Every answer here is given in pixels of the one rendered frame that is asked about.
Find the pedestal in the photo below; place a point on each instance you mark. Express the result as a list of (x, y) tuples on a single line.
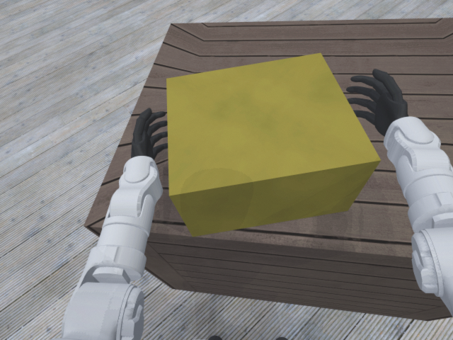
[(358, 260)]

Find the robot right hand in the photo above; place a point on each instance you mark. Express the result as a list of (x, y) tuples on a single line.
[(388, 104)]

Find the robot left hand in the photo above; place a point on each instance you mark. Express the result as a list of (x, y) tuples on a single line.
[(143, 142)]

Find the robot left forearm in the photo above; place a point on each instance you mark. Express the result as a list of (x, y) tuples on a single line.
[(119, 254)]

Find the robot left upper arm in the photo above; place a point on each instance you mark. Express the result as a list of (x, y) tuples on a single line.
[(105, 311)]

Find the robot right upper arm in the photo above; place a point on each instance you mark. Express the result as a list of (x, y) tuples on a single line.
[(432, 260)]

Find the carton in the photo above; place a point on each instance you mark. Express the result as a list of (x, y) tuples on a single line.
[(263, 143)]

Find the robot right forearm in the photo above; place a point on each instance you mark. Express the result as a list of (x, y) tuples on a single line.
[(423, 171)]

